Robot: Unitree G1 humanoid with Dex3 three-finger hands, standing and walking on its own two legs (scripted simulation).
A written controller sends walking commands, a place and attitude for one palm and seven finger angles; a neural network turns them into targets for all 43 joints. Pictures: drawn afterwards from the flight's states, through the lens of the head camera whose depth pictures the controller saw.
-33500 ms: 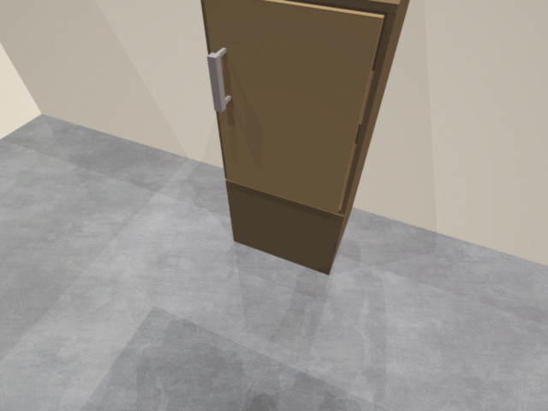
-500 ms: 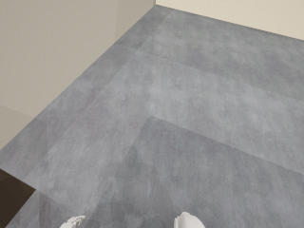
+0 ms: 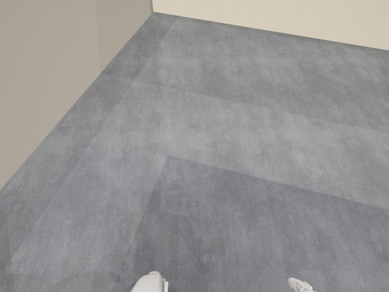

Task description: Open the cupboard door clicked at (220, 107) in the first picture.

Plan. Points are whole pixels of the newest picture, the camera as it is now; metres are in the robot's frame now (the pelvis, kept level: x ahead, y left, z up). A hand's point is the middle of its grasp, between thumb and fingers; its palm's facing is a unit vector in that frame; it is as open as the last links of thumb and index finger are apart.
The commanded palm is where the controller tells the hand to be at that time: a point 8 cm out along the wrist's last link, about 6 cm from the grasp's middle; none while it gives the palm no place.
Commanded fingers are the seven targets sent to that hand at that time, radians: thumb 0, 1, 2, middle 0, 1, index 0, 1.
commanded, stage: walk to a spot facing it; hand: left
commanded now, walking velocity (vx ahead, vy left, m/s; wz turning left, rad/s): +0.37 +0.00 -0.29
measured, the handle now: out of the picture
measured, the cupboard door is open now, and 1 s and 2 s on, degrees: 46 46 46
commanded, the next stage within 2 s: turn to face it in 0.58 s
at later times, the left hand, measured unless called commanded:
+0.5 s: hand (166, 190) +0.40 +0.11 -0.17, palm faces -0.23 -0.95 -0.23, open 7.3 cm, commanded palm none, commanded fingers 0.00 0.90 0.90 -0.20 -0.30 -0.20 -0.30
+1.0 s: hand (178, 168) +0.49 +0.09 -0.19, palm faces -0.06 -0.98 -0.19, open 7.3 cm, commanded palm none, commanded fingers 0.00 0.90 0.90 -0.20 -0.30 -0.20 -0.30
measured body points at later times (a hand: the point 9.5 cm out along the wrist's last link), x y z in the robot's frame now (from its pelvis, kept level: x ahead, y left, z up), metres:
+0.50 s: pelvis +0.23 -0.05 -0.02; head +0.27 -0.08 +0.43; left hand +0.41 +0.16 -0.15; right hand +0.09 -0.27 -0.17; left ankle +0.13 +0.12 -0.70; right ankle +0.27 -0.15 -0.74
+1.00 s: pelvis +0.43 -0.09 -0.01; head +0.46 -0.08 +0.44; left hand +0.49 +0.14 -0.17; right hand +0.47 -0.33 -0.16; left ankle +0.51 +0.01 -0.74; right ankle +0.35 -0.20 -0.68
